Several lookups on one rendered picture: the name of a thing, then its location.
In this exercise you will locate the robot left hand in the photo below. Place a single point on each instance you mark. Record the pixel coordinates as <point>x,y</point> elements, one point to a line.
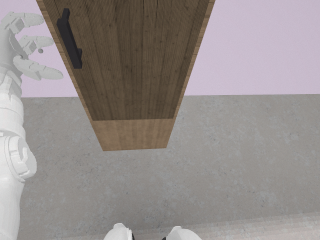
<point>11,49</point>

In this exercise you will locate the cupboard door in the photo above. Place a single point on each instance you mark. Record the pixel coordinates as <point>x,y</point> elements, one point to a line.
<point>135,53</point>

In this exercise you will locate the robot left forearm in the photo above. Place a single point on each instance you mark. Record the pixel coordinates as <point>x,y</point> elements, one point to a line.
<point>11,106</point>

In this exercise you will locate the robot right thigh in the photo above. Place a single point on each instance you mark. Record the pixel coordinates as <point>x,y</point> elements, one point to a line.
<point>182,234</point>

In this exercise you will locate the left robot shin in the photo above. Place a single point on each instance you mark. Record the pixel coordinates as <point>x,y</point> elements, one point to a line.
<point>118,225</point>

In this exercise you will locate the left robot upper arm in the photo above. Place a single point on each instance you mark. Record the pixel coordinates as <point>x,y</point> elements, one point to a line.
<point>17,164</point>

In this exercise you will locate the handle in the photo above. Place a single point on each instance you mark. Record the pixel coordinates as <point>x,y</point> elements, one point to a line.
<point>75,54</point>

